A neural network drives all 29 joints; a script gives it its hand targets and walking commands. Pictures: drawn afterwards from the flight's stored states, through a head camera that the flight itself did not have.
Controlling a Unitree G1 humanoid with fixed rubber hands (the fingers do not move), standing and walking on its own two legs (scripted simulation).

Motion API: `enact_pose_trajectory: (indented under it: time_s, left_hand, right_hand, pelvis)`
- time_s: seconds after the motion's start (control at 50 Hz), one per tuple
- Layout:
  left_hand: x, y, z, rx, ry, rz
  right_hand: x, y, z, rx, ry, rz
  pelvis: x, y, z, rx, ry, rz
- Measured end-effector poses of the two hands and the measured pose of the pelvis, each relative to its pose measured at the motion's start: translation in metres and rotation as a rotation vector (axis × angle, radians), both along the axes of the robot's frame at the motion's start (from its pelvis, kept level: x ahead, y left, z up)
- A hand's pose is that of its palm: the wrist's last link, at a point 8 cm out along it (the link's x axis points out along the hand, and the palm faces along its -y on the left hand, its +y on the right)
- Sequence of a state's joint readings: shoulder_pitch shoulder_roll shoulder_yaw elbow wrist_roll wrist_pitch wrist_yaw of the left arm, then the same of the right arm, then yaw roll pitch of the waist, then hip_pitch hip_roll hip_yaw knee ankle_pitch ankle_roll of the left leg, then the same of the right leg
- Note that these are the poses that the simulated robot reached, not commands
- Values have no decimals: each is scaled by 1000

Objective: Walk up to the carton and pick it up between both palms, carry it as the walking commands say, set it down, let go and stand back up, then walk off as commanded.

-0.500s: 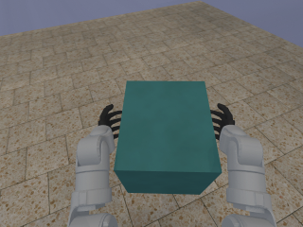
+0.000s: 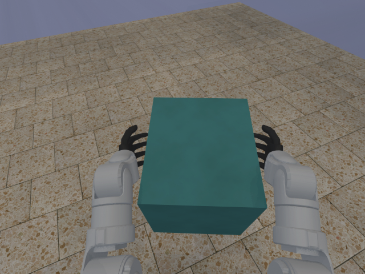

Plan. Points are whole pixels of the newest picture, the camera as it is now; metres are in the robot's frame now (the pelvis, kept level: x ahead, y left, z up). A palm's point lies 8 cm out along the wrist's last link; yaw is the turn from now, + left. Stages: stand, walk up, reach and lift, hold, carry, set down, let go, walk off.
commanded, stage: carry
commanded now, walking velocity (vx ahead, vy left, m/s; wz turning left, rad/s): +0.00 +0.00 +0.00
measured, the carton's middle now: (198, 168) +0.35 +0.00 +0.03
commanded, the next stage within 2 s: none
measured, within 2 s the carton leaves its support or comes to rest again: neither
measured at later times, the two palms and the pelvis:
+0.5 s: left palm (127, 157) +0.33 +0.16 +0.10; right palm (272, 159) +0.33 -0.15 +0.10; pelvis +0.00 +0.00 +0.00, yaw +0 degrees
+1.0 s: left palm (126, 157) +0.32 +0.16 +0.11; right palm (272, 160) +0.32 -0.15 +0.10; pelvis +0.00 +0.01 +0.00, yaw -1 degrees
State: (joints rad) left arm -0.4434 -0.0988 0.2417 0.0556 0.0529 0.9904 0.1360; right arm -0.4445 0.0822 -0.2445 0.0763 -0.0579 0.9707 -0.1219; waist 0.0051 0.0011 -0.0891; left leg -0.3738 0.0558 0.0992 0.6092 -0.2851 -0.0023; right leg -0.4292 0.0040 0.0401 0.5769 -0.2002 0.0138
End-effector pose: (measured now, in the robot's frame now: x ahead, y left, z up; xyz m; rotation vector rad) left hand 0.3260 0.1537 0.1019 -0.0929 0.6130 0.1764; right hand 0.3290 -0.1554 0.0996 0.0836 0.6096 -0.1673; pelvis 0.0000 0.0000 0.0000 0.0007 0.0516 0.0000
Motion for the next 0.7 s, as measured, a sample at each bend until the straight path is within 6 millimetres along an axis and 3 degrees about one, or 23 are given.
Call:
enact_pose_trajectory:
  time_s: [0.7]
  left_hand:
    - [0, 2, 2, 1, -3, -10]
  right_hand:
    - [-4, 2, 1, -4, 0, -8]
  pelvis:
    - [0, 5, 0, -1, -3, -10]
